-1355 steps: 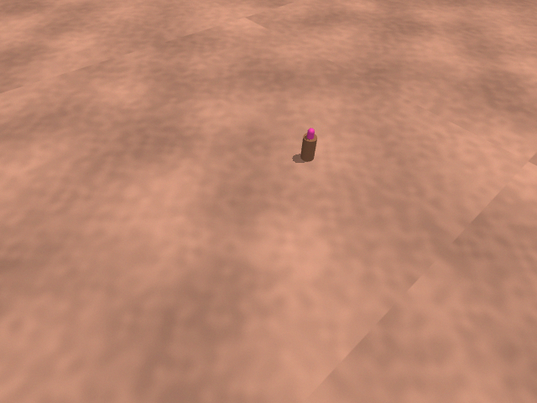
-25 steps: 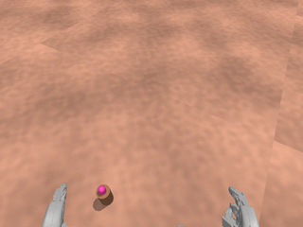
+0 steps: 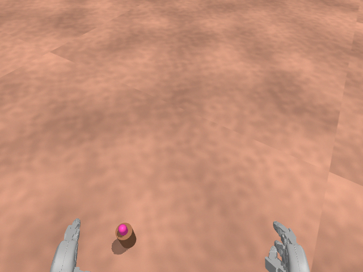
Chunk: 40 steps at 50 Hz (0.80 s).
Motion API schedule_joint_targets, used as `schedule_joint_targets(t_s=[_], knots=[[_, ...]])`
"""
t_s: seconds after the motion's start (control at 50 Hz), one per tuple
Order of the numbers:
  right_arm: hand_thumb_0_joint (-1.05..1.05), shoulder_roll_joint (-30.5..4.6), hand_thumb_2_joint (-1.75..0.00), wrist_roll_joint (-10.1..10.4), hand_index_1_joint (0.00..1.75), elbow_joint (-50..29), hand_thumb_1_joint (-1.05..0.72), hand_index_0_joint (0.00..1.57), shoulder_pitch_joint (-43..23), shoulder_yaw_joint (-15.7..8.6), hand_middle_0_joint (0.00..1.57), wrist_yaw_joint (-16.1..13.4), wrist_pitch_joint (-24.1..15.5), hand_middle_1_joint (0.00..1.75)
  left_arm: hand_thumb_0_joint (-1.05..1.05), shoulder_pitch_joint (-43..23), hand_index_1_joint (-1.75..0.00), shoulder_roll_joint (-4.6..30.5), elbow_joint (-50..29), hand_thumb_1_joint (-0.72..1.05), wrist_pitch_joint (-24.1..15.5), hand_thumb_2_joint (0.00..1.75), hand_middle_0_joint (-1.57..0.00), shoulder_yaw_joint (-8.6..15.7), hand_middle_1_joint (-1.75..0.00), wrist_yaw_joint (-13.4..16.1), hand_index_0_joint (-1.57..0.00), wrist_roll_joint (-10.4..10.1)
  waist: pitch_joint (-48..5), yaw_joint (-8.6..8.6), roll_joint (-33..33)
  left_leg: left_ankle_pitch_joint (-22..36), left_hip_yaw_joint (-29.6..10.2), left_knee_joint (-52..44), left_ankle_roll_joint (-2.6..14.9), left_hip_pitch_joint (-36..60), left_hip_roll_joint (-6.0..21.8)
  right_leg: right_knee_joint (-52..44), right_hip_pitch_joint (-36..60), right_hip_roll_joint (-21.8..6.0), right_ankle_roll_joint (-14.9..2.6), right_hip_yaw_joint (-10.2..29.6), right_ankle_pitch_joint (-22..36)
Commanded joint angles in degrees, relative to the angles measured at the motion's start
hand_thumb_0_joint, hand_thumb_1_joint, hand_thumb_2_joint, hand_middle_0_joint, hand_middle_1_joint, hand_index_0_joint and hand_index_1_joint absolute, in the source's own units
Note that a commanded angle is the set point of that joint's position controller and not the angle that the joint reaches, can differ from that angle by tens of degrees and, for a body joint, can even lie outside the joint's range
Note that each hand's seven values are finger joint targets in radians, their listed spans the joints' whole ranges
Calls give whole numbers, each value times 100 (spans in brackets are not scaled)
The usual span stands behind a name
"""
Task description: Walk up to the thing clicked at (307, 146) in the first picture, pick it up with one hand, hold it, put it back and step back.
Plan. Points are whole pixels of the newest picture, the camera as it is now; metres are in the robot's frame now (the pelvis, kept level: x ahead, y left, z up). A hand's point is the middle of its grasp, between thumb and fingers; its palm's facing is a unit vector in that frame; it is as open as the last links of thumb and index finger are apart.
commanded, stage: home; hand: left
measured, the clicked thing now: (125, 234) +0.39 +0.25 -0.62
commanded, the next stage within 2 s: stand in 0.54 s
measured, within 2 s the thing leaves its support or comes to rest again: neither
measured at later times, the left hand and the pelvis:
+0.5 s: hand (96, 264) +0.16 +0.18 -0.06, palm faces +0.11 -0.95 -0.28, open 17.5 cm; pelvis +0.00 +0.00 +0.00, yaw +0 degrees
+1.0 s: hand (95, 266) +0.16 +0.19 -0.08, palm faces +0.01 -0.95 -0.32, open 11.5 cm; pelvis -0.01 -0.01 +0.01, yaw +0 degrees
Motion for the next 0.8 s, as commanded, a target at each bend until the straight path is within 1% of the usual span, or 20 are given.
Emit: schedule_joint_targets(t_s=[0.0,0.02,0.08,0.18,0.2,0.22,0.26,0.32,0.42,0.44,0.46,0.48,0.52,0.62,0.64,0.66,0.68,0.7,0.76,0.78], knots=[[0,-693,-90,-31,30,-870,-90,20,-311,-289,20,-72,-278,30,0,-116,-5,555,-1116,-56,-302,5,-5,255,-5,46,-5,74,-663,-32,69,1605,111,-885,80,284,-138,-729,577,167,-95,-126,1293],[0,-712,-90,-26,30,-863,-90,20,-280,-302,20,-77,-279,30,0,-31,-5,548,-967,-56,-280,5,-5,284,-5,38,-5,80,-652,-59,-22,1750,121,-862,85,326,-136,-716,571,167,-89,-128,1426],[0,-697,-90,-32,30,-855,-90,20,-325,-279,20,-60,-275,30,0,-88,-5,578,-1038,-56,-284,5,-5,283,-5,42,-5,70,-542,-8,80,1607,84,-934,68,245,-129,-697,537,171,-108,-151,1250],[0,-691,-90,-32,30,-846,-90,20,-292,-278,20,-68,-282,30,0,-231,-5,548,-1063,-55,-281,5,-5,255,-5,30,-5,74,-562,-71,-12,1566,131,-906,91,304,-134,-760,532,147,-89,-112,1270],[0,-692,-90,-38,30,-857,-90,20,-294,-292,20,-76,-282,30,0,-187,-6,612,-1121,-55,-270,6,-5,344,-6,45,-5,76,-708,-19,68,1607,134,-890,92,328,-143,-781,596,142,-92,-106,1314],[0,-693,-90,-36,30,-874,-90,20,-294,-284,20,-73,-286,30,0,-138,-5,559,-1025,-55,-259,5,-5,301,-5,35,-5,75,-635,-49,-20,1580,140,-878,100,285,-148,-785,590,132,-87,-97,1302],[0,-672,-90,-39,30,-873,-90,20,-310,-266,20,-65,-278,30,0,-97,-5,601,-1019,-55,-264,5,-5,325,-5,42,-5,75,-517,30,11,1362,123,-953,99,178,-150,-792,546,137,-96,-117,1069],[0,-690,-90,-34,30,-901,-90,20,-375,-272,20,-61,-289,30,0,-228,-5,547,-1047,-56,-287,5,-5,262,-5,30,-5,72,-407,-24,-10,986,128,-1012,117,125,-153,-877,441,138,-84,-113,754],[0,-689,-90,-39,30,-916,-90,20,-307,-285,20,-90,-296,30,0,-9,-5,593,-1018,-57,-302,4,-5,329,-5,25,-5,79,-555,20,-22,1222,152,-919,112,179,-164,-841,480,130,-79,-102,964],[0,-704,-90,-35,30,-928,-90,20,-315,-294,20,-102,-300,30,0,-99,-5,571,-972,-58,-288,4,-5,289,-5,17,-5,82,-625,-39,-206,1251,168,-876,137,201,-159,-867,506,124,-64,-77,1021],[0,-680,-90,-35,30,-916,-90,20,-321,-270,20,-89,-303,30,0,-148,-5,623,-1113,-58,-309,4,-5,328,-5,17,-5,70,-565,-5,-82,1198,194,-867,138,185,-178,-900,498,102,-59,-51,1000],[0,-670,-90,-38,30,-910,-90,20,-296,-268,20,-97,-305,30,0,-150,-5,549,-1038,-57,-299,4,-5,278,-5,9,-5,73,-618,-68,-119,1270,218,-813,145,214,-181,-897,520,88,-45,-15,1111],[0,-677,-90,-28,30,-874,-90,20,-316,-259,20,-89,-321,30,0,-248,-5,598,-1124,-57,-300,4,-5,303,-5,20,-5,63,-492,-12,-12,1100,189,-905,134,154,-176,-887,468,95,-65,-49,910],[0,-676,-90,-30,30,-895,-90,20,-320,-264,20,-103,-331,30,0,-81,-5,589,-1073,-57,-287,4,-5,323,-5,29,-5,69,-525,9,-53,1115,188,-889,137,156,-175,-886,504,92,-63,-43,911],[0,-680,-90,-37,30,-883,-90,20,-309,-272,20,-99,-328,30,0,-137,-13,660,-1164,-49,-315,12,-13,382,-13,32,-13,73,-633,19,60,1176,169,-905,122,190,-171,-835,522,108,-78,-60,946],[0,-688,-90,-35,30,-869,-90,20,-334,-273,20,-96,-326,30,0,-120,-21,578,-1098,-41,-303,20,-20,278,-21,26,-20,74,-562,5,60,1150,161,-931,115,176,-170,-823,481,112,-82,-75,920],[0,-700,-90,-32,30,-871,-90,20,-339,-276,20,-98,-333,30,0,-88,-29,528,-1008,-33,-292,28,-20,254,-29,24,-20,72,-477,-22,-43,1127,153,-939,121,167,-151,-829,449,122,-81,-82,894],[0,-702,-90,-30,30,-889,-90,20,-318,-287,20,-104,-332,30,0,-159,-30,596,-1131,-25,-306,36,-20,321,-30,32,-20,72,-578,5,28,1153,157,-924,120,164,-158,-837,453,118,-87,-69,920],[0,-678,-90,-32,30,-870,-90,20,-304,-274,20,-94,-333,30,0,-127,-30,561,-1100,-1,-315,60,-20,296,-30,36,-20,70,-553,21,-1,1249,169,-894,118,191,-160,-839,495,109,-80,-77,1018],[0,-700,-90,-32,30,-885,-90,20,-322,-286,20,-106,-337,30,0,-171,-30,588,-1127,7,-321,68,-20,311,-30,31,-20,73,-575,-20,-69,1236,169,-891,123,207,-153,-842,460,115,-74,-68,1005]])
